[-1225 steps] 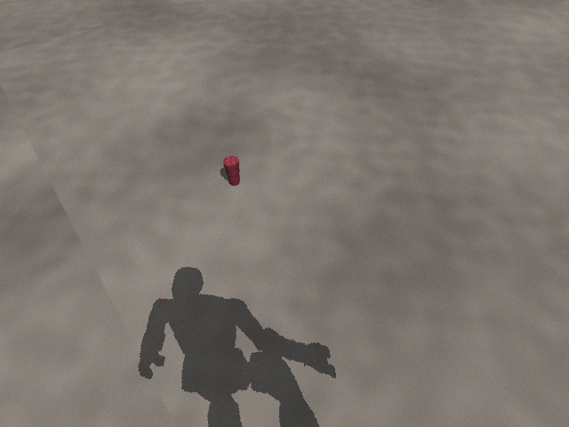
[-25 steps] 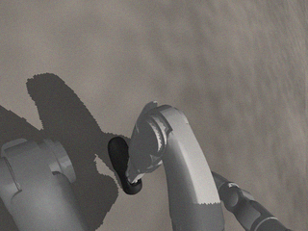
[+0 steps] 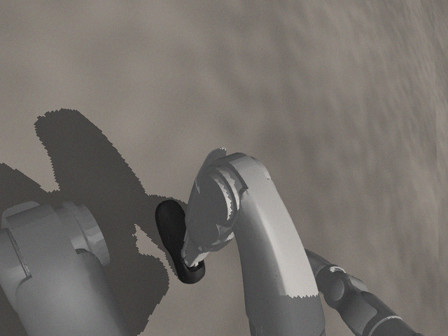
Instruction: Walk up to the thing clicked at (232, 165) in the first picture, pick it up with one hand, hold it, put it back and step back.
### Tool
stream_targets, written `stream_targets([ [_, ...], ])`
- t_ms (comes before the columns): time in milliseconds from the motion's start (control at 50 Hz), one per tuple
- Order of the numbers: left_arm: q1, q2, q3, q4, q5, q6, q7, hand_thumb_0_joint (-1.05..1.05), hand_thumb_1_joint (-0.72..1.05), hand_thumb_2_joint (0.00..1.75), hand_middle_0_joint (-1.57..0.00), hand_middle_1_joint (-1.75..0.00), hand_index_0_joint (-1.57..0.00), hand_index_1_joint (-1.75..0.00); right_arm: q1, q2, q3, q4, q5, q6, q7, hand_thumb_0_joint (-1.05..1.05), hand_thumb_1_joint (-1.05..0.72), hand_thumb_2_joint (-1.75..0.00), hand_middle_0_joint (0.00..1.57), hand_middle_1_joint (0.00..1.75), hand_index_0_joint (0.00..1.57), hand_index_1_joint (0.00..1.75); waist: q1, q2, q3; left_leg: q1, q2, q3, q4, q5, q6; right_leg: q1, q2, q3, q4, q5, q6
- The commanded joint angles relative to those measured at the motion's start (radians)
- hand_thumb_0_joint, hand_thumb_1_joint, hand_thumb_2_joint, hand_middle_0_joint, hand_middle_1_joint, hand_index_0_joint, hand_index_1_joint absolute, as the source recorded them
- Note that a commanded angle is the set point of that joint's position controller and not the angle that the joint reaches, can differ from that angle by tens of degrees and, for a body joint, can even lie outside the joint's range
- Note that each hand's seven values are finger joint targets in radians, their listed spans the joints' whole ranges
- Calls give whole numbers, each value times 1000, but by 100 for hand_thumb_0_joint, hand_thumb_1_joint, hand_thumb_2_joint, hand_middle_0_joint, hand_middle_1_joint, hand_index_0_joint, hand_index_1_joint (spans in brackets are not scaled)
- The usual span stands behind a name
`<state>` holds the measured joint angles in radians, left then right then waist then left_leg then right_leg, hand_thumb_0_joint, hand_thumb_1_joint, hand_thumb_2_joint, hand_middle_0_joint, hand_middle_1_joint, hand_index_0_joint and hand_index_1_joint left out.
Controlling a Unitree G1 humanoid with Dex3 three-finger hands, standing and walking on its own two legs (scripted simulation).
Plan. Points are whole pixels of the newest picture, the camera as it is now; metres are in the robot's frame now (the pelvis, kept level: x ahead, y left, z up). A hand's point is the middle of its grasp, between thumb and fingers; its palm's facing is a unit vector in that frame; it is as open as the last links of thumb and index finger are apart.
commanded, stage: withdraw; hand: left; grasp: from the side
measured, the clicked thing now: out of the picture +0.46 +0.27 -0.22
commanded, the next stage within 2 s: rise in 0.30 s
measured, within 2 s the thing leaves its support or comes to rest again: neither
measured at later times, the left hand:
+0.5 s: hand out of the picture +0.42 +0.36 -0.11, palm faces +0.26 -0.95 -0.17, open 17.3 cm
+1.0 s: hand out of the picture +0.29 +0.34 +0.04, palm faces +0.21 -0.86 -0.46, open 17.2 cm
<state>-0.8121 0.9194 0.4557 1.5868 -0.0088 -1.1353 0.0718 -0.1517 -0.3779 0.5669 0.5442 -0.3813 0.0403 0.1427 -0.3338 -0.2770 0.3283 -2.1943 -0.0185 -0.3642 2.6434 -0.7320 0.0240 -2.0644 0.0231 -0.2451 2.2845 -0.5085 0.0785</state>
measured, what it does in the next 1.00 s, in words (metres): rises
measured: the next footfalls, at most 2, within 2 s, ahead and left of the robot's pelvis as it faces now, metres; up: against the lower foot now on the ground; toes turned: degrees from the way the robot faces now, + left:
none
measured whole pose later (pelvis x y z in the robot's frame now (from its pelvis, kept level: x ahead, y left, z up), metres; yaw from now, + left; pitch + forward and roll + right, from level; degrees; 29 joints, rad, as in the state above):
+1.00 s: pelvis +0.02 -0.01 +0.14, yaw +11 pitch +32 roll -6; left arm -0.23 0.51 0.27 0.57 0.10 -0.12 -0.02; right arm 0.10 -0.26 0.04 0.54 0.04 0.16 0.02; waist -0.05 0.01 -0.14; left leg -1.95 0.01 -0.06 2.08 -0.69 0.03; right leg -1.95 -0.04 -0.02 1.96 -0.57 0.05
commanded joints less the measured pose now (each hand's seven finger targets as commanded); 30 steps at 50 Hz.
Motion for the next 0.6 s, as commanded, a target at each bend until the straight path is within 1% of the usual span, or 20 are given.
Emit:
stream_targets([
  [0, -215, 148, 24, -129, -5, -70, 7, 0, -49, 25, -23, -22, -22, -23, 55, -378, -125, -2, 4, 20, -14, 0, -90, -90, 20, 30, 20, 30, -131, 605, -538, 409, 75, 39, -399, 155, -56, 284, 38, -114, -97, 105, -74],
  [40, -223, 178, 34, -162, -1, -73, 8, 0, -50, 22, -20, -18, -19, -19, 58, -380, -124, -3, 5, 22, -15, 0, -90, -90, 20, 30, 20, 30, -124, 629, -545, 417, 78, 39, -402, 167, -58, 290, 36, -111, -89, 113, -75],
  [100, -248, 300, 105, -281, 9, -71, 6, 0, -50, 18, -18, -14, -17, -15, 69, -385, -131, -4, 8, 31, -19, 0, -91, -90, 20, 30, 20, 30, -89, 695, -601, 455, 81, 51, -403, 223, -65, 309, 33, -99, -78, 140, -77],
  [120, -220, 309, 130, -302, 9, -60, 2, 0, -54, 16, -15, -11, -13, -13, 78, -375, -139, -4, 9, 36, -18, 0, -91, -90, 20, 30, 20, 30, -68, 709, -633, 485, 82, 61, -402, 249, -66, 319, 31, -90, -77, 151, -79],
  [160, -231, 318, 149, -363, 2, -38, -14, 0, -55, 12, -13, -8, -11, -9, 94, -383, -159, -1, 13, 43, -20, 0, -92, -91, 20, 30, 20, 30, -68, 750, -668, 501, 81, 75, -409, 259, -69, 327, 30, -83, -80, 159, -80],
  [220, -197, 328, 168, -430, -2, 30, -61, 0, -56, 10, -12, -6, -11, -7, 121, -382, -195, -3, 35, 52, -29, 0, -92, -91, 20, 30, 20, 30, -39, 786, -729, 525, 82, 91, -434, 284, -72, 321, 26, -69, -86, 161, -85],
  [240, -177, 308, 157, -432, -5, 57, -86, 0, -56, 10, -13, -6, -12, -8, 125, -382, -204, -11, 46, 59, -32, 0, -92, -91, 20, 30, 20, 30, -38, 780, -725, 510, 82, 92, -448, 267, -71, 301, 25, -69, -88, 147, -87],
  [280, -118, 175, 62, -420, -17, 119, -158, 0, -55, 10, -15, -8, -14, -10, 123, -371, -230, -18, 71, 61, -40, 0, -92, -91, 20, 30, 20, 30, -45, 745, -679, 455, 76, 101, -467, 198, -63, 258, 22, -68, -99, 109, -89],
  [340, -46, 63, -33, -403, -48, 207, -253, 0, -56, 7, -12, -8, -12, -8, 164, -347, -262, 18, 115, 55, -50, 0, -90, -90, 20, 30, 20, 30, -40, 620, -629, 345, 64, 115, -466, 118, -40, 225, 21, -59, -127, 62, -87],
  [380, -31, -5, -62, -368, -87, 254, -292, 0, -61, 4, -6, -6, -8, -4, 167, -347, -274, -2, 144, 48, -53, 0, -89, -90, 20, 30, 20, 30, -46, 539, -597, 288, 55, 109, -474, 56, -27, 201, 15, -60, -140, 20, -85],
  [400, -62, -5, -50, -409, -114, 263, -303, 0, -53, 9, -5, -1, -3, -3, 158, -343, -284, -9, 157, 41, -54, 0, -85, -90, 20, 30, 20, 30, -29, 507, -609, 272, 53, 108, -471, 24, -19, 189, 17, -55, -145, 0, -86],
  [420, -43, 188, 34, -396, 63, 312, -243, 0, -61, 10, -9, -6, -7, -8, 201, -313, -345, 25, 177, 56, -52, 0, -93, -93, 20, 30, 20, 30, 62, 601, -703, 392, 55, 137, -515, 89, -32, 168, 7, -34, -155, 17, -93],
  [440, -119, 138, -10, -457, 58, 338, -221, 0, -61, 10, -9, -6, -7, -8, 215, -297, -343, 23, 188, 64, -46, 0, -98, -93, 20, 30, 20, 30, 42, 630, -735, 396, 60, 131, -526, 82, -34, 146, 9, -30, -140, 8, -96],
  [460, -139, 95, -30, -487, 56, 359, -225, 0, -61, 10, -9, -9, -8, -10, 236, -287, -355, 28, 201, 68, -46, 0, -98, -93, 20, 30, 20, 30, 29, 631, -773, 436, 59, 131, -529, 98, -34, 143, 5, -26, -147, 20, -96],
  [480, -201, 167, 7, -584, 66, 373, -215, 0, -61, 11, -9, -8, -8, -10, 237, -306, -385, 14, 216, 76, -48, 0, -97, -93, 20, 30, 20, 30, 55, 697, -845, 477, 60, 133, -551, 93, -39, 143, -3, -13, -135, 13, -99],
  [500, -191, 209, 35, -612, 84, 402, -202, 0, -61, 11, -10, -9, -8, -11, 263, -272, -386, 24, 224, 86, -50, 0, -99, -94, 20, 30, 20, 30, 85, 727, -863, 490, 58, 144, -577, 88, -39, 146, -3, 2, -143, 3, -101],
  [520, -186, 253, 63, -684, 97, 433, -192, 0, -61, 11, -11, -9, -9, -11, 246, -292, -421, -13, 237, 85, -55, 0, -100, -94, 20, 30, 20, 30, 117, 786, -956, 558, 60, 151, -599, 110, -45, 159, -9, 19, -137, 11, -105],
  [540, -217, 334, 109, -779, 111, 458, -180, 0, -61, 11, -12, -10, -9, -12, 279, -278, -432, -10, 249, 94, -60, 0, -103, -95, 20, 30, 20, 30, 143, 824, -1012, 592, 61, 157, -617, 137, -48, 159, -9, 34, -131, 16, -108],
  [560, -205, 333, 106, -812, 122, 482, -169, 0, -53, 17, -8, -9, -8, -9, 286, -255, -438, 0, 258, 99, -61, 0, -95, -90, 20, 30, 20, 30, 153, 851, -1006, 596, 59, 169, -637, 135, -49, 142, -11, 50, -133, 9, -112],
  [580, -145, 291, 95, -778, 128, 514, -165, 0, -49, 9, -6, -7, -6, -7, 307, -246, -448, 10, 266, 106, -63, 0, -90, -90, 20, 30, 20, 30, 148, 830, -973, 596, 59, 173, -648, 155, -50, 126, -9, 56, -136, 18, -113],
])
